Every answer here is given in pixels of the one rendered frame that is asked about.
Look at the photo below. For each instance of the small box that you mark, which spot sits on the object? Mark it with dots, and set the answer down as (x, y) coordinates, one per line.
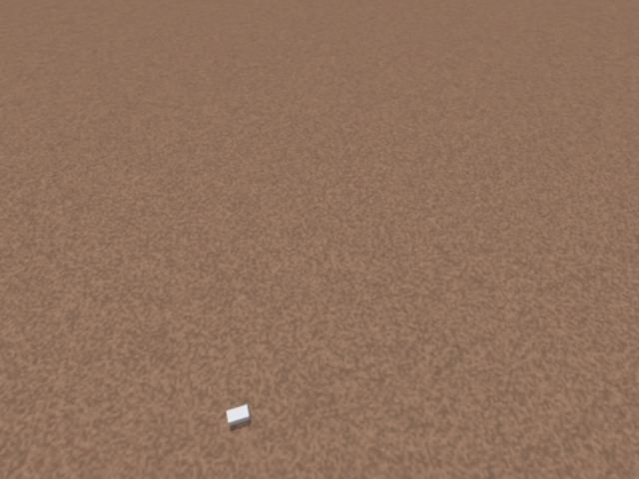
(238, 415)

